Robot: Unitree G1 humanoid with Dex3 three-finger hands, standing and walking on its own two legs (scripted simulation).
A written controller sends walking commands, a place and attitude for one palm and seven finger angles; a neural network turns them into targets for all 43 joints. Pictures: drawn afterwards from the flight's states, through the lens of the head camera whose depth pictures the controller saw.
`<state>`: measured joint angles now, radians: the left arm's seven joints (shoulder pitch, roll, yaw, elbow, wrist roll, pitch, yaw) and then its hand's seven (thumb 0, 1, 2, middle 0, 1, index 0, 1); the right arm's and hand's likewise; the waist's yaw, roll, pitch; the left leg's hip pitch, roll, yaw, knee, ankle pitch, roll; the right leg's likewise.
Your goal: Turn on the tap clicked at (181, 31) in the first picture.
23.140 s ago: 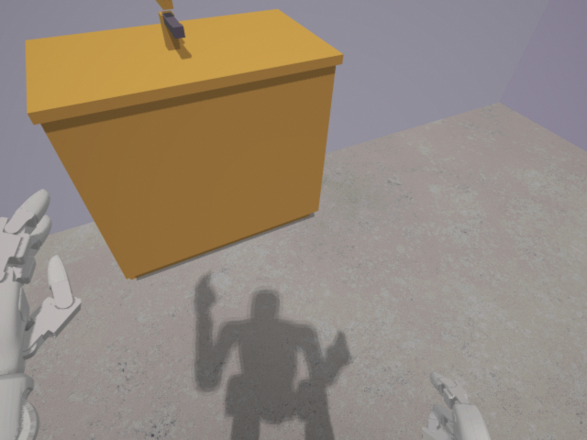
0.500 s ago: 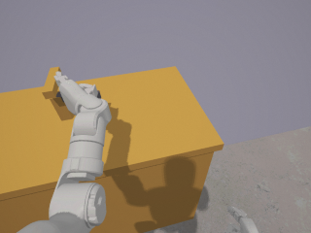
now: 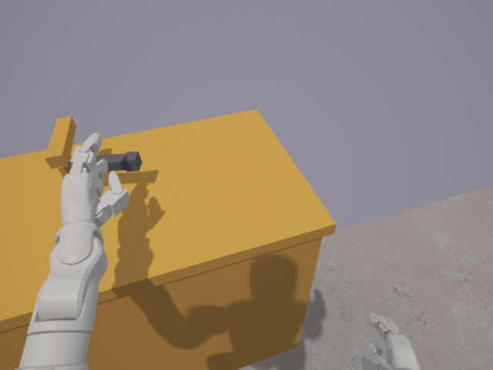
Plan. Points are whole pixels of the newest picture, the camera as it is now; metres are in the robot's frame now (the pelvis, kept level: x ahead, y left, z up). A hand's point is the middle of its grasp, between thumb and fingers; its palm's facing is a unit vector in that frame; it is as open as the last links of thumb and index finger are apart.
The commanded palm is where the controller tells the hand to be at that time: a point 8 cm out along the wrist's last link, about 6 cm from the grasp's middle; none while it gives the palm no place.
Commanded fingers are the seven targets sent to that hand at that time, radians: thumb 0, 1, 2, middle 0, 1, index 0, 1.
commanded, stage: draw the hand back beside the body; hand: left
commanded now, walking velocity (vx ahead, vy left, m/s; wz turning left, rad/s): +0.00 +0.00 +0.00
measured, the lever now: (132, 161) +0.46 +0.26 +0.12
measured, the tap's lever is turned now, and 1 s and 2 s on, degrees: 75 75 75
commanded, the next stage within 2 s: step back with the hand held close in 1.14 s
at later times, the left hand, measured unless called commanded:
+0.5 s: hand (75, 232) +0.25 +0.25 +0.17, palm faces +0.34 -0.90 -0.26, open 7.6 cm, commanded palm +0.21 +0.29 +0.18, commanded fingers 0.00 0.90 0.90 -0.19 -0.28 -0.19 -0.28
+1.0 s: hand (20, 281) +0.18 +0.29 +0.16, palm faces +0.43 -0.84 -0.34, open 7.4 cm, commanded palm +0.15 +0.32 +0.17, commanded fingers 0.00 0.90 0.90 -0.20 -0.30 -0.20 -0.30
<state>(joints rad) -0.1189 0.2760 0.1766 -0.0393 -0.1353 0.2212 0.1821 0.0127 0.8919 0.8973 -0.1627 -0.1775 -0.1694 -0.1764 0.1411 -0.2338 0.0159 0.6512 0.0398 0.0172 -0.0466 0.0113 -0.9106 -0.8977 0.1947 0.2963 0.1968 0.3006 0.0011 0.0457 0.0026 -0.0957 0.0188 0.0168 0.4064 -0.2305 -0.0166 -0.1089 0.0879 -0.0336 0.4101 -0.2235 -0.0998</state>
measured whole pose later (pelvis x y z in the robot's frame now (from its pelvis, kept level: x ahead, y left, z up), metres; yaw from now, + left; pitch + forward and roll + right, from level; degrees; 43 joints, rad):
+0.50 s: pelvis +0.00 +0.02 +0.00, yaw +1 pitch -6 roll +0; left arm 0.17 0.32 0.19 -0.20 -0.10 -0.10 0.08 0.01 0.89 0.90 -0.19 -0.25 -0.20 -0.25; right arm 0.16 -0.21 0.03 0.64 0.01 -0.05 -0.03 0.01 -0.91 -0.90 0.20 0.30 0.20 0.30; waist 0.05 0.06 0.04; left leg -0.05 0.00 0.01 0.37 -0.22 0.01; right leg -0.05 0.07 -0.04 0.34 -0.19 -0.07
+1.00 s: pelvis +0.00 +0.04 +0.00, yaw +2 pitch -6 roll -1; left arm 0.43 0.33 0.25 -0.37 -0.09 -0.10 0.10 0.01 0.89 0.90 -0.20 -0.30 -0.21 -0.30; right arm 0.17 -0.23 0.02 0.64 0.01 -0.09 -0.03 0.01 -0.91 -0.90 0.20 0.30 0.20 0.30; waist 0.07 0.07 0.04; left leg -0.08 -0.03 0.00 0.42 -0.23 0.03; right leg -0.06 0.04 -0.05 0.37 -0.21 -0.05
